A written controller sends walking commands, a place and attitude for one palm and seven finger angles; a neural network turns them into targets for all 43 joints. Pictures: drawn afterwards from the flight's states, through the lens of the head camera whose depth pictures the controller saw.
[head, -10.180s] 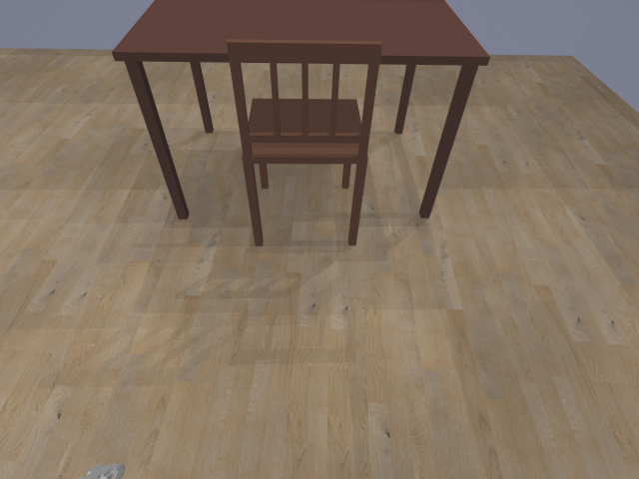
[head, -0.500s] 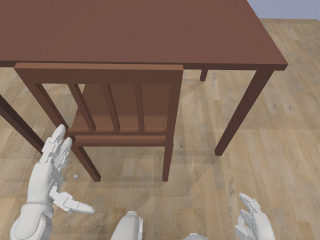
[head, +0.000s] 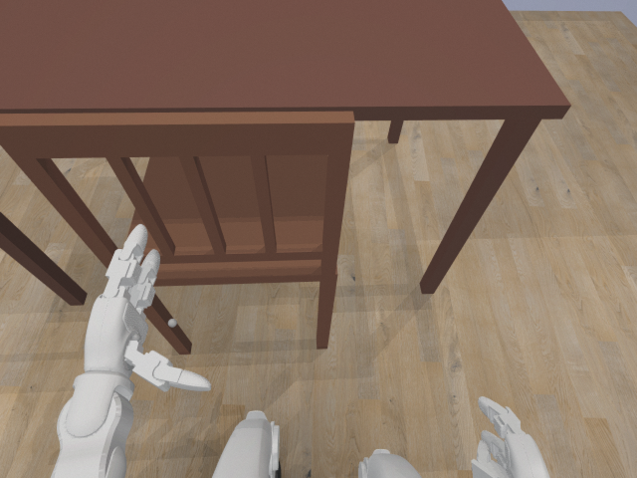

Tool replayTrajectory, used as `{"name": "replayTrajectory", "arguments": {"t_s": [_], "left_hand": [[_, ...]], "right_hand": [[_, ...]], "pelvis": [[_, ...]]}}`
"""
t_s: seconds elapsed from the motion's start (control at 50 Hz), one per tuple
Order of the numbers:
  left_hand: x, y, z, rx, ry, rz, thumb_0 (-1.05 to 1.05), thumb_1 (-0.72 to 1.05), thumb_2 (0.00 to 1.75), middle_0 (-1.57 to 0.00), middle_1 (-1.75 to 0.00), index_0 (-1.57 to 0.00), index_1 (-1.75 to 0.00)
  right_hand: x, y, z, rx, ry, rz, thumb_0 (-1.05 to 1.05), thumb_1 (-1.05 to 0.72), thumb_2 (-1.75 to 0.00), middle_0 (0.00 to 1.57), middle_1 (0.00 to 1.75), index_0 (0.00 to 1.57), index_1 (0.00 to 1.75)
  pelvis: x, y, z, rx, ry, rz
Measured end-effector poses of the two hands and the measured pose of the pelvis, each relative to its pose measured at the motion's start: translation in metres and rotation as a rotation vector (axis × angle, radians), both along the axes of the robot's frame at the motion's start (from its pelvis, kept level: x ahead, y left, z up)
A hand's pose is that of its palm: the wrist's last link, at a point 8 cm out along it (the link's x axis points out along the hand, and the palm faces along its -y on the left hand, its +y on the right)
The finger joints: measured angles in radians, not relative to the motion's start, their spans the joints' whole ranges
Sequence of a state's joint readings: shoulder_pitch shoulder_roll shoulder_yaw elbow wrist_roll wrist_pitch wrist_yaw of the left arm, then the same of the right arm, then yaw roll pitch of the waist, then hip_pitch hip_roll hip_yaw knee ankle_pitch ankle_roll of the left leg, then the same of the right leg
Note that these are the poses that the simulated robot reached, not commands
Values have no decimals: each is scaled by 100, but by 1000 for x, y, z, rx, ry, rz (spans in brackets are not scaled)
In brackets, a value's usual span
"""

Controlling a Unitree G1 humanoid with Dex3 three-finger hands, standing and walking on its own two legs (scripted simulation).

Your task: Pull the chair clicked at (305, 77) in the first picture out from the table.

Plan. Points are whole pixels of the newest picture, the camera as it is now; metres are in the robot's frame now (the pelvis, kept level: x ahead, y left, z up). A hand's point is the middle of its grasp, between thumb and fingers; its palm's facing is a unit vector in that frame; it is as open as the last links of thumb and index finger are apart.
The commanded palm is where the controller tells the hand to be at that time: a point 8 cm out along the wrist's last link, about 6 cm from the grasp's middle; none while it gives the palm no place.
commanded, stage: aim the fingers beside a spindle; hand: left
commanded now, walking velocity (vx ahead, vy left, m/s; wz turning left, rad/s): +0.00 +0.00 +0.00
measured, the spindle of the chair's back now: (206, 208) +0.49 +0.19 -0.01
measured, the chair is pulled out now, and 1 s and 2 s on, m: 0.00 0.00 0.00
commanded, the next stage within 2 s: push the fingers through the gap in 1.36 s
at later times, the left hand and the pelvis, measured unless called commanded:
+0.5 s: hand (201, 297) +0.33 +0.16 +0.02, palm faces +0.04 -1.00 -0.02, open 16.9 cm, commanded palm +0.31 +0.21 +0.02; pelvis -0.01 +0.00 -0.01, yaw -1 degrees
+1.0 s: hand (210, 287) +0.35 +0.16 +0.00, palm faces +0.08 -1.00 -0.03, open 16.9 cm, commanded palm +0.33 +0.21 +0.01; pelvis -0.01 +0.00 -0.02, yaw -1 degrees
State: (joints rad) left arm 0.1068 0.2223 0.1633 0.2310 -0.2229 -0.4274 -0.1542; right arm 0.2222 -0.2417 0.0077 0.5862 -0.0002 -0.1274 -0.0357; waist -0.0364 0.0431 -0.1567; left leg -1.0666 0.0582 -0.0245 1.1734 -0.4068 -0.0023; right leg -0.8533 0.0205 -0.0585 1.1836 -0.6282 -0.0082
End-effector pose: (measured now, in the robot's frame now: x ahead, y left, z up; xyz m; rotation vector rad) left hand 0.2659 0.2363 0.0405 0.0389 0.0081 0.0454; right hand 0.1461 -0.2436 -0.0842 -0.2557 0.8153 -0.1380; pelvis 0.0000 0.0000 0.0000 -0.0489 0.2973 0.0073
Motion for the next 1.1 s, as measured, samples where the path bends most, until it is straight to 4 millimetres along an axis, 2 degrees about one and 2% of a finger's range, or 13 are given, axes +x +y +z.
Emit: {"name": "replayTrajectory", "arguments": {"t_s": [0.36,0.72,0.86,1.1], "left_hand": [[28,-12,-17,-13,-12,9,-1,-50,30,-6,-8,-6,-8],[65,-28,-31,-15,-28,7,-1,-50,30,-6,-8,-6,-8],[69,-37,-35,-16,-19,-2,-1,-50,30,-6,-8,-6,-8],[59,-23,-34,-6,-31,24,-1,-50,30,-6,-8,-6,-8]], "right_hand": [[-4,5,-14,4,58,-1,1,-90,-90,20,30,20,30],[-30,1,-33,3,168,-37,1,-90,-90,20,30,20,30],[-38,0,-38,17,206,-53,1,-90,-90,20,30,20,30],[-34,-2,-38,14,204,-49,1,-90,-90,20,30,20,30]], "pelvis": [[-4,4,-10,-4,26,-6],[-7,5,-21,-6,62,-16],[-6,5,-22,-2,69,-21],[-7,3,-22,-3,64,-16]]}}
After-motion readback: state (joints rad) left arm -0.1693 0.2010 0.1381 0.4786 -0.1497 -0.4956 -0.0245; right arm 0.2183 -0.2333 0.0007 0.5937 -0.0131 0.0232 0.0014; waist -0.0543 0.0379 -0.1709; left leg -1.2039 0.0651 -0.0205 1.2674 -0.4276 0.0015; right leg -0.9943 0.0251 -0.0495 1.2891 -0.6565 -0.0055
